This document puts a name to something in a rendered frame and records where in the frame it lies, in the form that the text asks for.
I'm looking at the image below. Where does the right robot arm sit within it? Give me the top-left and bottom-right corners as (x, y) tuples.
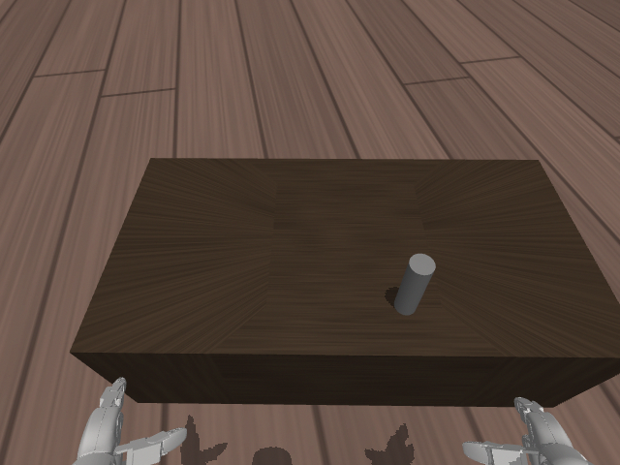
(539, 444), (594, 465)

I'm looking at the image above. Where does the right robot hand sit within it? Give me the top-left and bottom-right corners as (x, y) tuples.
(462, 397), (573, 465)

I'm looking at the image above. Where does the left robot hand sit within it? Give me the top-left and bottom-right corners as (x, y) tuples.
(77, 377), (187, 465)

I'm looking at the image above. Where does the can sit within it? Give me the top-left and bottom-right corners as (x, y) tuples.
(394, 254), (436, 316)

